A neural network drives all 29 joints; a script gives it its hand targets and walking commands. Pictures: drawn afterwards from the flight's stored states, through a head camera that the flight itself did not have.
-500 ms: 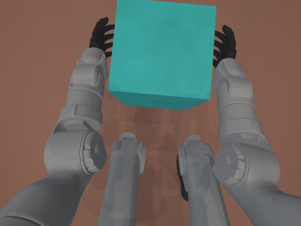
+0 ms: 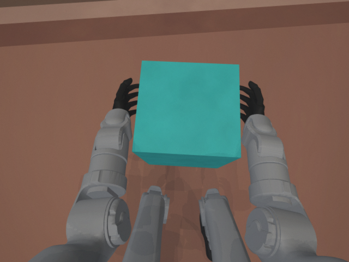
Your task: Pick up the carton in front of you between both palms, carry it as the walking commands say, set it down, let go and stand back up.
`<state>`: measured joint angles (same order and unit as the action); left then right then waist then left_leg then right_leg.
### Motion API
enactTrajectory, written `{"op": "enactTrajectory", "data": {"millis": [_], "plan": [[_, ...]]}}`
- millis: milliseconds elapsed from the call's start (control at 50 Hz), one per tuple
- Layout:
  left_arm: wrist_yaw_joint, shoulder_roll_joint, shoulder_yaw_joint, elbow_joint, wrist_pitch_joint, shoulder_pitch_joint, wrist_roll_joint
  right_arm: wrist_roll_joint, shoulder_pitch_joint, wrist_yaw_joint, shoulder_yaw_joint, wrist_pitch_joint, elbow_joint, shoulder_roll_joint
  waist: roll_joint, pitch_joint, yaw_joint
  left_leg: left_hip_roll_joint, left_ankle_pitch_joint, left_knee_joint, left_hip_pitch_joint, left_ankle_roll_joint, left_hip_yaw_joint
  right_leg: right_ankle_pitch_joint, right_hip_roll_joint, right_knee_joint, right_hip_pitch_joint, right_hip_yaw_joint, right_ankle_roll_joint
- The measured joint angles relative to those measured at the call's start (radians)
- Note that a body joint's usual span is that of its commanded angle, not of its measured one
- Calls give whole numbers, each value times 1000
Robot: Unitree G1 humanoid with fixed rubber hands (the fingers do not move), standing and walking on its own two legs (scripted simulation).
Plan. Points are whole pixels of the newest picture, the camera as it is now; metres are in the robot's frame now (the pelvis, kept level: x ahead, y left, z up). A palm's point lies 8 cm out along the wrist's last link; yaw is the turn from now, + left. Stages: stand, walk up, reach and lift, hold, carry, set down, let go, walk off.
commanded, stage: reach and lift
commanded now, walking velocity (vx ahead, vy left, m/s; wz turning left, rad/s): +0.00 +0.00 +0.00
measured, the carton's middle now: (185, 123) +0.44 +0.01 -0.12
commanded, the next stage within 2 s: hold in 1.90 s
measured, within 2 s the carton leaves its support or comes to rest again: neither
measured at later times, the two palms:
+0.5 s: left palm (98, 100) +0.39 +0.16 +0.11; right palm (297, 103) +0.40 -0.15 +0.12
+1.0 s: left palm (55, 81) +0.36 +0.15 +0.23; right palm out of the picture +0.36 -0.15 +0.23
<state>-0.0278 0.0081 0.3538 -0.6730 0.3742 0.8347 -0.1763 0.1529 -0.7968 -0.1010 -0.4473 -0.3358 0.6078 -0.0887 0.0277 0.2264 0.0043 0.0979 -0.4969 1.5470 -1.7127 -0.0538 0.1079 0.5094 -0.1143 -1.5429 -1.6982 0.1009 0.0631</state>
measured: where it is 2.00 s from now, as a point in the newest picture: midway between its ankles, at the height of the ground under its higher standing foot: (180, 241)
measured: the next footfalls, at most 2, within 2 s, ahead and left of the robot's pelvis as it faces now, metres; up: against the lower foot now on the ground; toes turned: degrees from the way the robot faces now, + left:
none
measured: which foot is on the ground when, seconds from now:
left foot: down 0.00-1.00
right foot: down 0.00-1.00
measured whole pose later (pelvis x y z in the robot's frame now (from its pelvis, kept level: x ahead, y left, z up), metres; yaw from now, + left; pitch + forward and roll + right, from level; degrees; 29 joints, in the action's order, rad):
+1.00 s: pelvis +0.07 +0.00 +0.21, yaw +1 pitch -2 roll +0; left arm -0.01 -0.15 0.25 -0.40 0.61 0.26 -0.27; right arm 0.27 -0.28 -0.01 -0.28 -0.58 0.41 -0.15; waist 0.01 0.07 0.00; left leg 0.04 -0.23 0.46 -0.20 -0.02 0.14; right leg 0.24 -0.05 -0.47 -0.19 0.15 0.01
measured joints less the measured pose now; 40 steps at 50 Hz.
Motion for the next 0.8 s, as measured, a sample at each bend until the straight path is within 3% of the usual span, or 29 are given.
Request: {"op": "enactTrajectory", "data": {"millis": [500,660,800], "plan": [[-1,-97,-44,72,-46,-393,-14,28,362,30,92,42,-27,-56,-12,-23,-1,-22,103,-576,772,24,23,-104,31,571,767,33,-33],[-1,-119,-76,138,0,-509,-14,37,473,40,134,-11,-90,-67,-18,-58,-2,-35,166,-798,1063,30,31,-168,46,792,1058,40,-42],[-6,-141,-111,237,97,-590,-22,46,545,55,180,-110,-176,-60,-21,-93,-4,-45,223,-972,1306,35,37,-223,60,965,1301,44,-47]]}}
